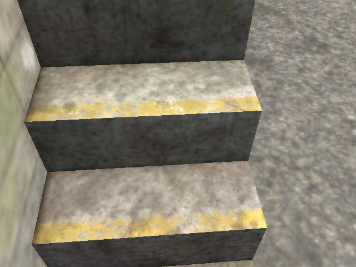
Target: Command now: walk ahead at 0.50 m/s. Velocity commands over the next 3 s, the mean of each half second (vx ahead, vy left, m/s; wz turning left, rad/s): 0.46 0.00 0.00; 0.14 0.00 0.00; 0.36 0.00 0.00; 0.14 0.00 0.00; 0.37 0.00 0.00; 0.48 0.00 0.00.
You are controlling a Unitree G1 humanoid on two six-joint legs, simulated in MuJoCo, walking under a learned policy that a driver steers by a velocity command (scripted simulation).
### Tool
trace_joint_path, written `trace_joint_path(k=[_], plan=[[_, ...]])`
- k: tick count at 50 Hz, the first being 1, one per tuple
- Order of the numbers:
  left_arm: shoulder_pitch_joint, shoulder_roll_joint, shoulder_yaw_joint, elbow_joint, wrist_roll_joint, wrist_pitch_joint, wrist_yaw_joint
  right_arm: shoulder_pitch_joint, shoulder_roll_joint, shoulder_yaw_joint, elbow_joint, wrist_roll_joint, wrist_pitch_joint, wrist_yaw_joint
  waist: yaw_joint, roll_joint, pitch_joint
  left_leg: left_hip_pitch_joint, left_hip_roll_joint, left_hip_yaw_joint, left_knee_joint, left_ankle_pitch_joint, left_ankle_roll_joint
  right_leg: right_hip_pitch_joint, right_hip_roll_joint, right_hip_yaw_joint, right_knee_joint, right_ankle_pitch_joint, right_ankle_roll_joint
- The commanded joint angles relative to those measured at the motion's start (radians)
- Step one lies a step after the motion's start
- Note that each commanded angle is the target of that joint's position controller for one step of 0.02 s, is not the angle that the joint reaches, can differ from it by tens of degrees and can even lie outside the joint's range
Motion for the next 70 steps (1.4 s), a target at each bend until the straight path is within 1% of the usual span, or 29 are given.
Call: trace_joint_path(k=[1, 6, 8, 18, 22, 27, 31, 32, 33, 37, 45, 46, 47, 48, 50, 53, 54, 55, 56, 58, 61, 62, 63, 65, 66, 67, 70], plan=[[-0.016, 0.084, 0.015, -0.058, -0.001, -0.013, 0.002, 0.007, -0.094, -0.017, -0.051, 0.001, -0.012, -0.003, -0.003, 0.008, -0.008, -0.029, 0.136, -0.098, -0.047, 0.159, 0.008, 0.006, -0.092, 0.062, -0.021, 0.147, -0.042], [-0.015, 0.088, 0.014, -0.062, -0.002, -0.013, 0.002, 0.006, -0.096, -0.013, -0.052, 0.002, -0.013, -0.003, -0.002, 0.01, -0.018, -0.02, 0.137, -0.097, -0.037, 0.208, 0.007, 0.013, -0.095, 0.062, -0.014, 0.169, -0.04], [-0.016, 0.085, 0.013, -0.064, -0.005, -0.015, 0.006, 0.004, -0.096, -0.012, -0.054, 0.003, -0.013, -0.007, -0.003, 0.004, -0.02, -0.012, 0.141, -0.101, -0.037, 0.23, 0.005, 0.012, -0.096, 0.062, -0.02, 0.181, -0.036], [-0.02, 0.091, 0.012, -0.071, -0.004, -0.013, 0.008, 0.001, -0.102, -0.008, -0.053, 0.004, -0.012, -0.008, -0.003, 0.017, -0.031, -0.002, 0.143, -0.101, -0.034, 0.277, 0.003, 0.022, -0.1, 0.059, -0.018, 0.196, -0.031], [0.018, 0.101, 0.017, -0.051, -0.001, -0.01, 0.008, 0.037, -0.114, -0.012, -0.031, 0.008, -0.008, -0.01, 0.001, 0.014, -0.028, 0.0, 0.145, -0.089, -0.009, 0.339, -0.002, 0.032, -0.101, 0.055, 0.004, 0.229, -0.024], [0.04, 0.103, 0.021, -0.029, -0.001, 0.001, 0.006, 0.06, -0.114, -0.015, -0.012, 0.011, 0.003, -0.01, 0.004, 0.012, -0.004, -0.022, 0.145, -0.086, 0.004, 0.32, -0.003, 0.024, -0.101, 0.057, 0.018, 0.214, -0.019], [0.061, 0.106, 0.026, -0.01, -0.003, 0.008, 0.006, 0.081, -0.116, -0.02, 0.003, 0.013, 0.009, -0.011, 0.006, 0.011, 0.001, -0.027, 0.147, -0.087, 0.013, 0.32, -0.004, 0.022, -0.102, 0.059, 0.026, 0.208, -0.017], [0.064, 0.113, 0.029, -0.007, -0.004, 0.009, 0.007, 0.083, -0.112, -0.02, 0.003, 0.011, 0.011, -0.012, 0.006, 0.011, 0.003, -0.032, 0.149, -0.086, 0.013, 0.326, -0.005, 0.025, -0.1, 0.061, 0.023, 0.198, -0.019], [0.069, 0.113, 0.03, -0.002, -0.004, 0.011, 0.008, 0.088, -0.113, -0.021, 0.007, 0.011, 0.013, -0.013, 0.006, 0.013, 0.005, -0.034, 0.149, -0.086, 0.013, 0.322, -0.006, 0.025, -0.101, 0.061, 0.023, 0.192, -0.019], [0.094, 0.113, 0.033, 0.016, -0.002, 0.021, 0.007, 0.119, -0.114, -0.024, 0.022, 0.012, 0.02, -0.014, 0.008, 0.015, 0.019, -0.051, 0.148, -0.086, 0.012, 0.279, -0.004, 0.024, -0.104, 0.064, 0.022, 0.163, -0.02], [0.143, 0.113, 0.037, 0.051, 0.001, 0.039, 0.008, 0.171, -0.105, -0.027, 0.04, 0.008, 0.031, -0.016, 0.013, 0.015, 0.055, -0.096, 0.146, -0.094, 0.001, 0.177, 0.001, 0.007, -0.101, 0.067, 0.018, 0.091, -0.02], [0.145, 0.105, 0.033, 0.054, 0.002, 0.042, 0.009, 0.173, -0.097, -0.023, 0.039, 0.005, 0.032, -0.016, 0.012, 0.021, 0.045, -0.102, 0.143, -0.097, -0.02, 0.109, 0.003, 0.013, -0.096, 0.064, 0.009, 0.053, -0.02], [0.138, 0.099, 0.03, 0.055, 0.005, 0.044, 0.009, 0.166, -0.092, -0.021, 0.035, 0.001, 0.033, -0.018, 0.012, 0.027, 0.057, -0.123, 0.14, -0.104, -0.046, 0.022, 0.005, 0.013, -0.09, 0.06, 0.0, 0.022, -0.021], [0.103, 0.096, 0.027, 0.052, 0.004, 0.044, 0.015, 0.138, -0.084, -0.017, 0.028, 0.004, 0.033, -0.016, 0.018, 0.027, 0.076, -0.15, 0.143, -0.121, -0.081, -0.037, 0.007, 0.023, -0.087, 0.05, -0.007, 0.031, -0.023], [0.11, 0.095, 0.024, 0.059, 0.005, 0.037, 0.018, 0.123, -0.096, -0.019, 0.017, 0.002, 0.03, -0.016, 0.021, 0.042, 0.081, -0.16, 0.14, -0.129, -0.113, -0.115, 0.01, 0.031, -0.081, 0.039, -0.007, 0.034, -0.029], [0.115, 0.093, 0.021, 0.064, 0.003, 0.022, 0.018, 0.126, -0.099, -0.02, 0.012, 0.002, 0.022, -0.013, 0.02, 0.043, 0.08, -0.141, 0.138, -0.133, -0.127, -0.125, 0.018, 0.02, -0.077, 0.029, -0.008, 0.04, -0.035], [0.103, 0.101, 0.023, 0.064, -0.001, 0.02, 0.021, 0.126, -0.102, -0.021, 0.009, -0.005, 0.018, -0.012, 0.014, 0.039, 0.077, -0.128, 0.133, -0.126, -0.121, -0.1, 0.019, 0.013, -0.073, 0.025, -0.002, 0.049, -0.031], [0.101, 0.099, 0.022, 0.062, -0.003, 0.017, 0.021, 0.128, -0.101, -0.022, 0.008, -0.005, 0.015, -0.011, 0.013, 0.039, 0.071, -0.117, 0.133, -0.125, -0.118, -0.083, 0.021, 0.008, -0.074, 0.024, -0.003, 0.053, -0.031], [0.13, 0.095, 0.021, 0.064, 0.0, 0.015, 0.016, 0.148, -0.103, -0.022, 0.009, -0.011, 0.014, -0.015, 0.007, 0.043, 0.065, -0.107, 0.126, -0.114, -0.105, -0.081, 0.02, -0.004, -0.075, 0.033, -0.006, 0.04, -0.03], [0.114, 0.094, 0.022, 0.054, 0.0, 0.011, 0.015, 0.15, -0.096, -0.021, 0.006, -0.008, 0.011, -0.016, 0.001, 0.028, 0.071, -0.101, 0.126, -0.115, -0.094, -0.041, 0.025, -0.019, -0.074, 0.032, -0.002, 0.049, -0.031], [0.103, 0.088, 0.022, 0.04, -0.007, 0.003, 0.017, 0.139, -0.095, -0.022, -0.006, -0.003, 0.004, -0.017, -0.005, 0.011, 0.049, -0.064, 0.127, -0.108, -0.063, 0.088, 0.026, -0.025, -0.077, 0.036, 0.003, 0.102, -0.033], [0.107, 0.08, 0.021, 0.034, -0.006, -0.002, 0.016, 0.136, -0.09, -0.022, -0.007, 0.005, 0.002, -0.018, -0.002, 0.008, 0.039, -0.05, 0.132, -0.109, -0.054, 0.131, 0.028, -0.02, -0.082, 0.039, -0.001, 0.113, -0.04], [0.104, 0.081, 0.023, 0.03, -0.007, -0.005, 0.016, 0.134, -0.091, -0.022, -0.009, 0.006, 0.0, -0.018, -0.004, 0.005, 0.031, -0.036, 0.132, -0.103, -0.041, 0.185, 0.027, -0.017, -0.084, 0.04, 0.003, 0.134, -0.042], [0.099, 0.085, 0.025, 0.019, -0.01, -0.009, 0.017, 0.13, -0.093, -0.024, -0.011, 0.006, -0.004, -0.017, -0.005, 0.007, 0.009, -0.011, 0.133, -0.095, -0.018, 0.28, 0.025, -0.006, -0.087, 0.04, 0.013, 0.176, -0.044], [0.086, 0.083, 0.025, 0.007, -0.014, -0.011, 0.016, 0.12, -0.09, -0.024, -0.018, 0.002, -0.004, -0.013, -0.009, -0.003, 0.011, 0.005, 0.136, -0.097, -0.018, 0.335, 0.022, -0.019, -0.089, 0.038, 0.012, 0.201, -0.043], [0.083, 0.081, 0.025, 0.001, -0.016, -0.013, 0.015, 0.115, -0.092, -0.025, -0.018, 0.002, -0.004, -0.012, -0.007, 0.006, -0.001, 0.019, 0.138, -0.094, -0.012, 0.376, 0.019, -0.014, -0.091, 0.038, 0.014, 0.215, -0.043], [0.076, 0.084, 0.027, -0.015, -0.015, -0.014, 0.017, 0.103, -0.091, -0.025, -0.021, 0.005, -0.005, -0.013, -0.005, 0.016, -0.024, 0.035, 0.141, -0.087, -0.003, 0.434, 0.015, 0.006, -0.093, 0.036, 0.021, 0.246, -0.042]])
